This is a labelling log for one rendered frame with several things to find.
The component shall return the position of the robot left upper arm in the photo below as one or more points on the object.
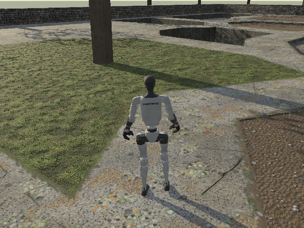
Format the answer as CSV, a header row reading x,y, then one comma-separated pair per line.
x,y
133,108

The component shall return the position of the right robot hand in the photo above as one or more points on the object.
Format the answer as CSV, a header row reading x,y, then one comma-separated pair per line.
x,y
177,128

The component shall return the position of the robot right forearm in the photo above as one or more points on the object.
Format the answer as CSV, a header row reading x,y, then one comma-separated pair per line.
x,y
175,122

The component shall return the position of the robot right upper arm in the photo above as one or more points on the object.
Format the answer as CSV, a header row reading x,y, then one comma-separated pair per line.
x,y
165,99

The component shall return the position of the left robot hand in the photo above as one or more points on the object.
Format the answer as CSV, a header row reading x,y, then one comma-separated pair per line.
x,y
127,133

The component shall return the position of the robot right foot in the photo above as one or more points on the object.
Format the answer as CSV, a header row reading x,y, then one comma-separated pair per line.
x,y
166,187

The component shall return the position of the left robot thigh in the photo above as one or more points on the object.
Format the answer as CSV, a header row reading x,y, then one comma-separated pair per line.
x,y
142,146

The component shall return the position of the robot left forearm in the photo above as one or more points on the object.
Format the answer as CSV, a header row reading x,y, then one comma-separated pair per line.
x,y
127,125

